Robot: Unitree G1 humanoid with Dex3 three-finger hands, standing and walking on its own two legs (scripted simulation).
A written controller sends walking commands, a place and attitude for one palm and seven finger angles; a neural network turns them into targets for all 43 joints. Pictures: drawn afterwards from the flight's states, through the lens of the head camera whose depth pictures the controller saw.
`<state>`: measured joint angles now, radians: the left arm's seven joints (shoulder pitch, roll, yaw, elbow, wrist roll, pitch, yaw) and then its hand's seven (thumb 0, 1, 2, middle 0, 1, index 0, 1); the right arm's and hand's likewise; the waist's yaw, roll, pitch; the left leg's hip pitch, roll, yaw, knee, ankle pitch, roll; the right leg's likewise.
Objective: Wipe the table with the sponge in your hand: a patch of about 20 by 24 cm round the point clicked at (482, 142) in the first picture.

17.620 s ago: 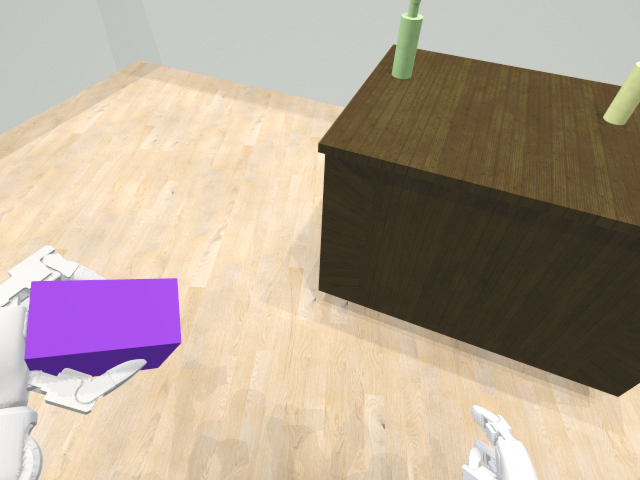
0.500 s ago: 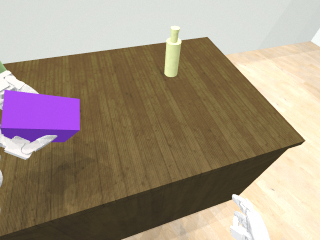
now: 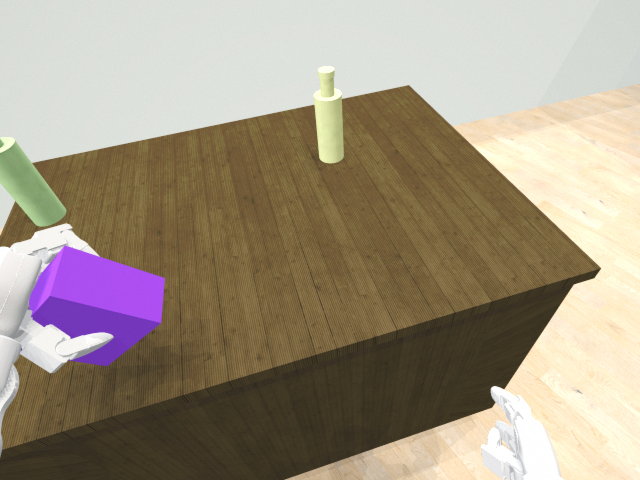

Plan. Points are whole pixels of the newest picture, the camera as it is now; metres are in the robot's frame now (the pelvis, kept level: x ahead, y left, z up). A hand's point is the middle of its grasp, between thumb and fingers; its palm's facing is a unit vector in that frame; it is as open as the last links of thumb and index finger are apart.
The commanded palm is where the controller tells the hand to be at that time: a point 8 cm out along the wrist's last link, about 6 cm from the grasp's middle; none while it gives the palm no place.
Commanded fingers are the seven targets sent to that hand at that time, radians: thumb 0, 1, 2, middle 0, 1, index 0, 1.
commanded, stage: turn the palm down, sponge in hand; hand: left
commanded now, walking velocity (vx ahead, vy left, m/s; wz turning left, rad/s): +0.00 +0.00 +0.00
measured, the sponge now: (103, 315) +0.24 +0.28 +0.12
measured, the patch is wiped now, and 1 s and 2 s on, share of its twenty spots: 0.00 0.00 0.00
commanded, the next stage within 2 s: move the sponge above the wiping area in 1.58 s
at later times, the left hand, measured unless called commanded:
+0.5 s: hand (98, 294) +0.25 +0.28 +0.15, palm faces +0.17 -0.38 -0.91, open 9.8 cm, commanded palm +0.22 +0.30 +0.21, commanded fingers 0.00 0.10 1.30 -1.20 -1.60 -1.20 -1.60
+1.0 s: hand (58, 286) +0.25 +0.32 +0.16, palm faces +0.16 -0.15 -0.98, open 9.8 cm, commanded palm +0.22 +0.32 +0.22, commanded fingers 0.00 0.10 1.30 -1.20 -1.60 -1.20 -1.60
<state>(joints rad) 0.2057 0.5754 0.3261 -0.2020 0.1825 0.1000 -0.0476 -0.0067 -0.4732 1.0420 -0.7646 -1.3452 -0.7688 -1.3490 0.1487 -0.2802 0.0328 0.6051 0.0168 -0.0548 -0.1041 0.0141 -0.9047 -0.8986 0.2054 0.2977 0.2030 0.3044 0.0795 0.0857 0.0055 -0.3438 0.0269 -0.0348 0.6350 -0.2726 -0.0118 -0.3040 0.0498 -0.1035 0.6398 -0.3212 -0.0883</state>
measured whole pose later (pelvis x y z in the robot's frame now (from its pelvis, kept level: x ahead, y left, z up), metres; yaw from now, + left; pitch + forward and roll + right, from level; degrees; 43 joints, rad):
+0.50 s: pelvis +0.03 +0.01 +0.00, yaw -3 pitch +1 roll +1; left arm 0.39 0.61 0.27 -0.43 0.38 0.13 0.02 0.00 -0.47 1.04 -0.76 -1.34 -0.77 -1.35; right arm 0.18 -0.29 -0.01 0.56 0.04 -0.05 -0.13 0.02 -0.91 -0.90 0.20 0.30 0.20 0.30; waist 0.08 0.08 -0.03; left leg -0.37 0.01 -0.02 0.68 -0.33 -0.03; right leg -0.35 0.05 -0.04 0.70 -0.37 -0.08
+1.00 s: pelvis +0.01 +0.05 +0.01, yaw -3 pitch -3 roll +0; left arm 0.16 0.59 0.03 -0.36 0.76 0.35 -0.02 0.00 -0.47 1.04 -0.76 -1.35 -0.77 -1.35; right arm 0.03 -0.23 0.08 0.61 0.04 -0.02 -0.10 0.01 -0.90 -0.90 0.21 0.30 0.19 0.30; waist 0.14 0.08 0.01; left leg -0.22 -0.03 -0.01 0.51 -0.23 0.02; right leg -0.20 0.01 -0.02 0.51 -0.26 -0.03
